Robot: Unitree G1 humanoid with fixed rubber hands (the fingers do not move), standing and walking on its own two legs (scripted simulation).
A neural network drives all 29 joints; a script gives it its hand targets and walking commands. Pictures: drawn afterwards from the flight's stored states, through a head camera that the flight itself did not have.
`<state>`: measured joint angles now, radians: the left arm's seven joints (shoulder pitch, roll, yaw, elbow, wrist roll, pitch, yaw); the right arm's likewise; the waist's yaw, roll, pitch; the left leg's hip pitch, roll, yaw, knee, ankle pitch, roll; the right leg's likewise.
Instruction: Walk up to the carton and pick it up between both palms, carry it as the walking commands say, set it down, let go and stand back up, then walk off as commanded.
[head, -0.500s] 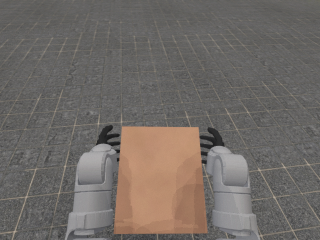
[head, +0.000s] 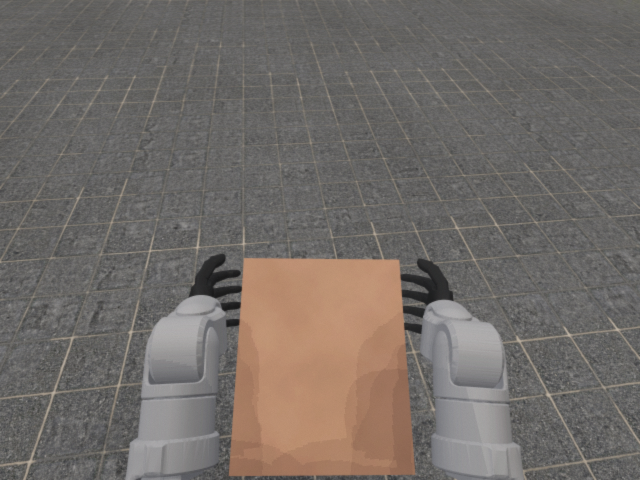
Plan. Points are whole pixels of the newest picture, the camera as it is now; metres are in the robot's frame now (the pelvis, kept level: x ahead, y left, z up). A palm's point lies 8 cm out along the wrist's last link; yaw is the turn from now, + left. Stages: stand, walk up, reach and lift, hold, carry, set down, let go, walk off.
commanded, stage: carry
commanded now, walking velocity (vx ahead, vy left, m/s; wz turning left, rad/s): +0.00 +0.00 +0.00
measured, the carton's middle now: (319, 361) +0.29 +0.00 -0.03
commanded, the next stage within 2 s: none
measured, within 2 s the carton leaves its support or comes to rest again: neither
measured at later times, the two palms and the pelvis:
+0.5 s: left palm (205, 319) +0.28 +0.14 +0.08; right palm (441, 324) +0.28 -0.14 +0.08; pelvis +0.00 +0.00 +0.00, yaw +0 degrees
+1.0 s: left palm (228, 319) +0.28 +0.11 +0.08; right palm (456, 323) +0.28 -0.16 +0.08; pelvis -0.01 -0.03 -0.01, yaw -2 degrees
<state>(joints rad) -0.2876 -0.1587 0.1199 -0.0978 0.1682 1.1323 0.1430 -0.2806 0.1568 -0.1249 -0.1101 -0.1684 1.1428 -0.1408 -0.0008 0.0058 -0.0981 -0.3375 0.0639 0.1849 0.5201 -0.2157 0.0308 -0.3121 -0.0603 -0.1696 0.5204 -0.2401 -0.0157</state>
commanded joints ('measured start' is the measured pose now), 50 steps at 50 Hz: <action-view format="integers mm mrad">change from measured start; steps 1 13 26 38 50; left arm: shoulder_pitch -436 -419 -414 -407 -555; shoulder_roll -969 -943 -932 -927 -1054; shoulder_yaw -601 -599 -593 -598 -656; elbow -63 -70 -63 -73 -68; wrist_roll -404 -393 -384 -385 -531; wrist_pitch -10 -25 -45 -50 109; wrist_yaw -297 -293 -289 -286 -312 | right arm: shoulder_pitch -456 -439 -433 -425 -538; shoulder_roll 961 934 922 914 1025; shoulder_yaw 600 600 596 602 615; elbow -73 -84 -74 -81 -90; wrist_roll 409 399 388 389 486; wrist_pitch -17 -32 -53 -59 90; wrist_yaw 295 293 289 285 290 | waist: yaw -1 -1 -1 -1 4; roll -2 -3 -3 -3 178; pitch -257 -240 -241 -245 -221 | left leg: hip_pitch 114 101 99 102 75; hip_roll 112 110 111 112 360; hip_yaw -127 -131 -134 -135 -300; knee -76 -89 -90 -86 -102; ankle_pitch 135 86 84 94 129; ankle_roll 2 1 1 1 51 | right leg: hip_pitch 76 65 60 58 -79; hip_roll -107 -106 -106 -106 -2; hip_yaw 120 122 125 128 65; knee -86 -95 -97 -98 104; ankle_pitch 99 69 63 68 -120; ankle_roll -15 -17 -18 -20 18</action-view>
